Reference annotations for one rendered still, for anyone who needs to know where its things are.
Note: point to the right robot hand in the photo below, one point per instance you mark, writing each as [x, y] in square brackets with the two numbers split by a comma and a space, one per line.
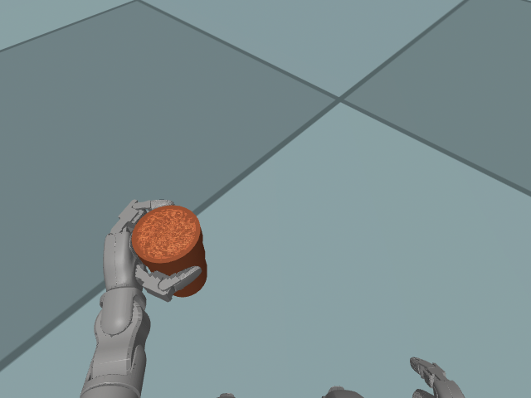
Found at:
[435, 378]

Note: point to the left robot hand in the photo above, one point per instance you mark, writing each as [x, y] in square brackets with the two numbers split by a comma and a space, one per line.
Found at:
[121, 265]

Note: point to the left robot arm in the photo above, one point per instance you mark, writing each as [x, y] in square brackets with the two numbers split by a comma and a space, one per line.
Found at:
[121, 329]

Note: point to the cup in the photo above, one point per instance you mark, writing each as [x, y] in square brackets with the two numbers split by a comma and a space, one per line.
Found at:
[169, 239]

